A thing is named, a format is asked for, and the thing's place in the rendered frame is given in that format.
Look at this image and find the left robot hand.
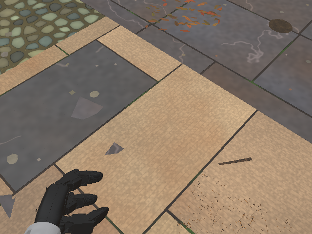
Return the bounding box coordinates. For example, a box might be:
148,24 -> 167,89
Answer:
34,169 -> 109,234

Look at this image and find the left robot forearm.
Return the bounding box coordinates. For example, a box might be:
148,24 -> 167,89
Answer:
24,221 -> 61,234

